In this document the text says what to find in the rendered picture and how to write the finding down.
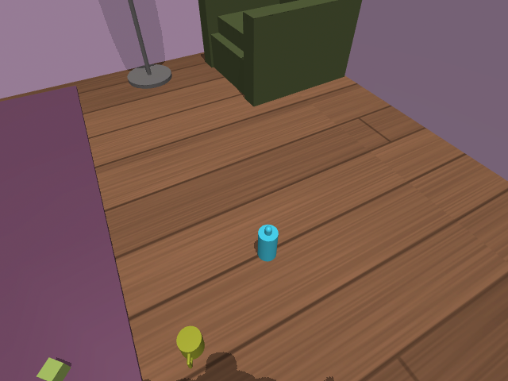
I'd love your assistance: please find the armchair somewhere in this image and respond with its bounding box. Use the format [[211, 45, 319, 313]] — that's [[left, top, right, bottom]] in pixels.
[[198, 0, 362, 107]]

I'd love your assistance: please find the floor lamp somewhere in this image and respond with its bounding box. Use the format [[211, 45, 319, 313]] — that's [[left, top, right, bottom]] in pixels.
[[127, 0, 172, 89]]

